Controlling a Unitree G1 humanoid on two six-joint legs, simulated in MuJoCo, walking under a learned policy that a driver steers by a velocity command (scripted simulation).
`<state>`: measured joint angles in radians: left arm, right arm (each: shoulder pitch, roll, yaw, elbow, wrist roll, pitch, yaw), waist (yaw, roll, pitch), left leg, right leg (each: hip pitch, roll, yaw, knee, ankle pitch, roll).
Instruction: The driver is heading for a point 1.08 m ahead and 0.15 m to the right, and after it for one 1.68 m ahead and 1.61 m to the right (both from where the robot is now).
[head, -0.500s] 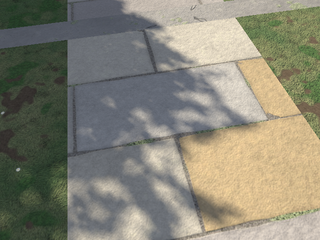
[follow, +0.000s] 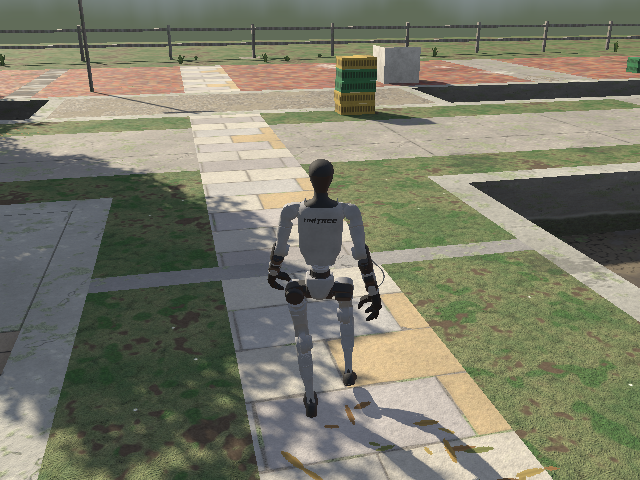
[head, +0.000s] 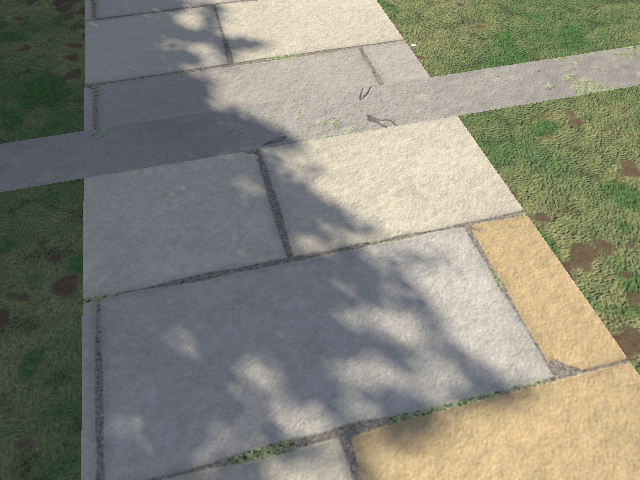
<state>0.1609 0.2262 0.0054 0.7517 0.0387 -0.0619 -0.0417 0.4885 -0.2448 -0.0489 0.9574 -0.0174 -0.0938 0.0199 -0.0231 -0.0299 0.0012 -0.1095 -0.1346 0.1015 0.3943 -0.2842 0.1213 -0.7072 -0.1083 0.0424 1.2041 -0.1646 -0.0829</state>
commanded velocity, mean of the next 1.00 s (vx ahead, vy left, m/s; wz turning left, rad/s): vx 0.98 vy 0.00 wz -0.10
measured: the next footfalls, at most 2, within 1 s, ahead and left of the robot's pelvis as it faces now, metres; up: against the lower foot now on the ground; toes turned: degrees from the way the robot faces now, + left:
right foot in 0.24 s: +0.46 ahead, -0.10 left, +0.00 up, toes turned -2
left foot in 0.70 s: +0.91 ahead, +0.09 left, +0.00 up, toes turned +4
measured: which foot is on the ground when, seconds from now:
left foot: down 0.00-0.26, up 0.28-0.68, down 0.70-1.00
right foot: up 0.00-0.22, down 0.24-0.72, up 0.74-1.00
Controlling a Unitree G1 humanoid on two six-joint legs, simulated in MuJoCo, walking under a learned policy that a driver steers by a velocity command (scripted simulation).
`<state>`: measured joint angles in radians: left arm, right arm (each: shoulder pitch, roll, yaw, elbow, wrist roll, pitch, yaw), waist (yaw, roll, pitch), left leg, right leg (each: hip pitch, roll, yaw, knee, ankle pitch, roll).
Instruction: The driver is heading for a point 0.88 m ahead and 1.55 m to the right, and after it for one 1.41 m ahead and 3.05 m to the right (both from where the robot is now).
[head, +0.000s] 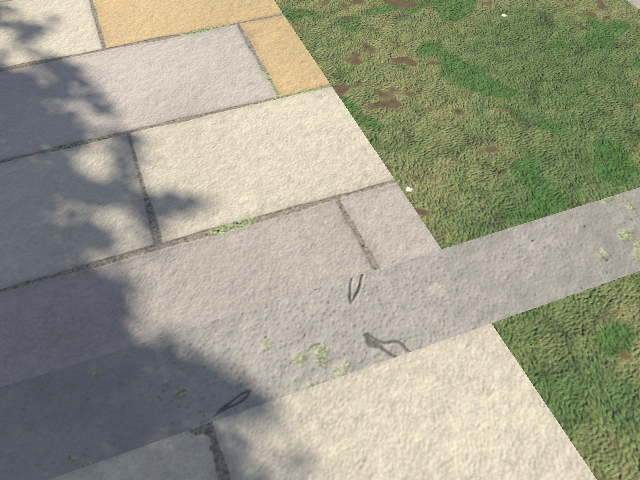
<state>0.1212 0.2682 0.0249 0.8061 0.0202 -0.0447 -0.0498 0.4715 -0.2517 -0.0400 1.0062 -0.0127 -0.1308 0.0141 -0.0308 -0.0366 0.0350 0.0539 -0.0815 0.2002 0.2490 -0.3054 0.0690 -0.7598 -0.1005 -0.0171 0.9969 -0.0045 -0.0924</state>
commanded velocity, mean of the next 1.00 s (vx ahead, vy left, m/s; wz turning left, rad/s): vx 0.38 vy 0.00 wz -0.92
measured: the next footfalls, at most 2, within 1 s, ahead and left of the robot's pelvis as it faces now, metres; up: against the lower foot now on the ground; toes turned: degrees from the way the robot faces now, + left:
right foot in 0.14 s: +0.35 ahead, -0.04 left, +0.00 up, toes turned -9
left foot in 0.70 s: +0.55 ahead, +0.06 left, +0.00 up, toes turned -45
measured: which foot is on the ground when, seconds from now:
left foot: down 0.00-0.14, up 0.16-0.68, down 0.70-1.00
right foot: up 0.00-0.12, down 0.14-0.70, up 0.72-1.00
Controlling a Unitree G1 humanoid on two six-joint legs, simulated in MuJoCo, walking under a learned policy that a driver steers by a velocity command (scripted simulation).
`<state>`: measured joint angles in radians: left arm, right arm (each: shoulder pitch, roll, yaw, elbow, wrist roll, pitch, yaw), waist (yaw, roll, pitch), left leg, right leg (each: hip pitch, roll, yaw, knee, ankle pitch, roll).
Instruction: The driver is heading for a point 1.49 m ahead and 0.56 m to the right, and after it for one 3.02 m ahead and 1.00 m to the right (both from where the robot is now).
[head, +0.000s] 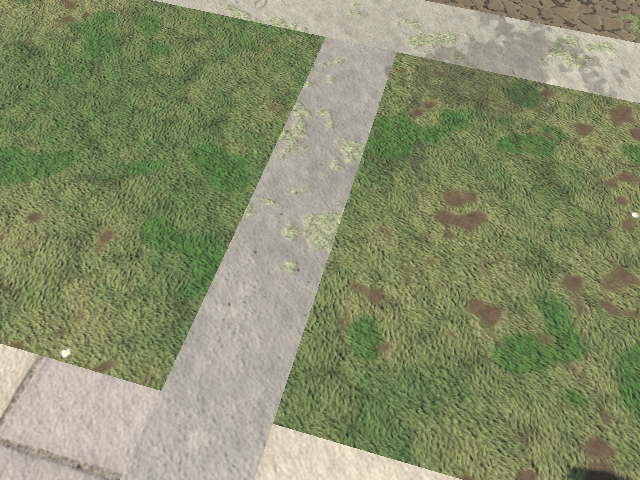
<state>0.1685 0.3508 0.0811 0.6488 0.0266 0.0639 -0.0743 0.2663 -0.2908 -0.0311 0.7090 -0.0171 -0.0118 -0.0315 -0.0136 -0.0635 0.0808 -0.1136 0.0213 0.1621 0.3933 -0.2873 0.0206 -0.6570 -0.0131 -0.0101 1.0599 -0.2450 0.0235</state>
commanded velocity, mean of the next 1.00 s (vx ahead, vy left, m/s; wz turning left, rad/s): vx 0.60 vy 0.00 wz -0.39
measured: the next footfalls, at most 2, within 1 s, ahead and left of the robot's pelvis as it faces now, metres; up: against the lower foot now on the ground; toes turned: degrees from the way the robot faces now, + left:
right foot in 0.18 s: +0.15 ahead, -0.10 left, +0.00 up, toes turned -14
left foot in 0.68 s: +0.40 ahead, +0.06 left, +0.00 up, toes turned -18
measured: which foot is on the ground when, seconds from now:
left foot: down 0.00-0.16, up 0.18-0.66, down 0.68-1.00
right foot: up 0.00-0.16, down 0.18-0.68, up 0.70-1.00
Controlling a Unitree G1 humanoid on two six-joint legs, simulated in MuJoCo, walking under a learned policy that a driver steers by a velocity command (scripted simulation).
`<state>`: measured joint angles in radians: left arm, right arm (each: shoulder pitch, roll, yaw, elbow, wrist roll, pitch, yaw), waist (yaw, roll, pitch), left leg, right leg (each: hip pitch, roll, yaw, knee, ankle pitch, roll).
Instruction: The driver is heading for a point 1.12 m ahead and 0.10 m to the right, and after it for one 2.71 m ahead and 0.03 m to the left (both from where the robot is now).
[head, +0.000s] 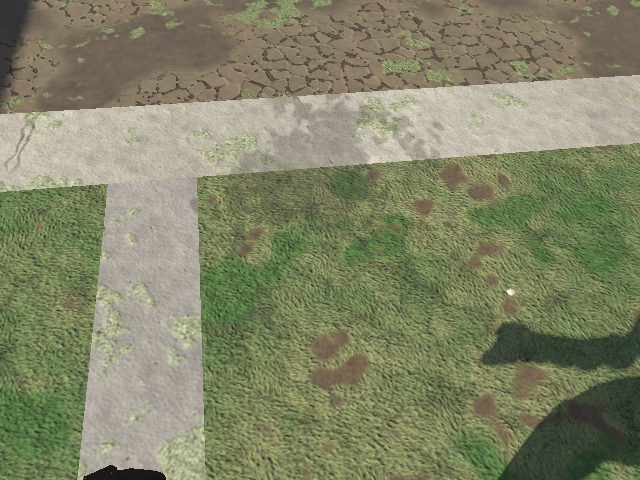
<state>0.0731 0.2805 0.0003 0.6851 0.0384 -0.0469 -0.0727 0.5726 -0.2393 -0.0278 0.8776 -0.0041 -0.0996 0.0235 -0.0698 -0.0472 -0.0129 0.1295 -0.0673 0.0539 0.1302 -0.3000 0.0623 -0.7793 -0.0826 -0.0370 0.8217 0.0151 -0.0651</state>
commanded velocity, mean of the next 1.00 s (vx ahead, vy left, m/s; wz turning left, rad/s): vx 0.98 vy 0.00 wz -0.01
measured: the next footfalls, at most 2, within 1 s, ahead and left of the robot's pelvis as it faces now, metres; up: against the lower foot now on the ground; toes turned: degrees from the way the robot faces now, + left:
right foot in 0.14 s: +0.33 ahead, -0.09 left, +0.00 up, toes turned -3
left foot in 0.60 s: +0.81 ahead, +0.08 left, +0.00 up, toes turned +3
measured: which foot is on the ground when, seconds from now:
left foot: down 0.00-0.16, up 0.18-0.58, down 0.60-1.00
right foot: up 0.00-0.12, down 0.14-0.58, up 0.60-1.00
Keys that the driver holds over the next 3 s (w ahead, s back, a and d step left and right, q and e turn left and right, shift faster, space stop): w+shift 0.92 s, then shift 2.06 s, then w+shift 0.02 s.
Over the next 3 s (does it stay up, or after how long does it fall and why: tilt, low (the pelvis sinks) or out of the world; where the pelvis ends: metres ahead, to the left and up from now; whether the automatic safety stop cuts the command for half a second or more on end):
stays up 1.28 -0.05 0.01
